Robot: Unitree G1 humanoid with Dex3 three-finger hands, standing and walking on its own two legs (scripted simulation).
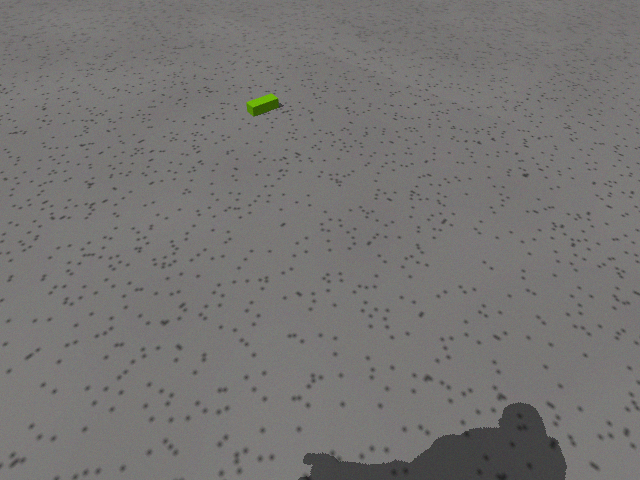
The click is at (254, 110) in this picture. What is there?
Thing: lying carton
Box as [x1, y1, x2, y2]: [246, 93, 278, 116]
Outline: 277,98 271,93 246,102 247,111 253,116 278,107
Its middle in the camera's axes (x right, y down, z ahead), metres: -0.32 -0.78 +2.31
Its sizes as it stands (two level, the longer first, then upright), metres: 0.175 0.071 0.059
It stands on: the floor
